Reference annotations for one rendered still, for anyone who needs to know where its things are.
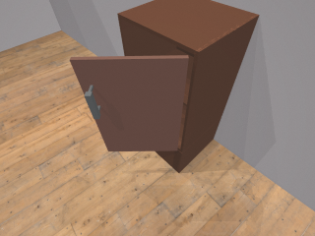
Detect handle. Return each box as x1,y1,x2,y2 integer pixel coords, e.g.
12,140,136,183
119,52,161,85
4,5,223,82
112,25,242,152
84,85,101,120

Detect cupboard door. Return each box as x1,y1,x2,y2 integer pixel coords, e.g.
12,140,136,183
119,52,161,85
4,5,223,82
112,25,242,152
70,55,189,151

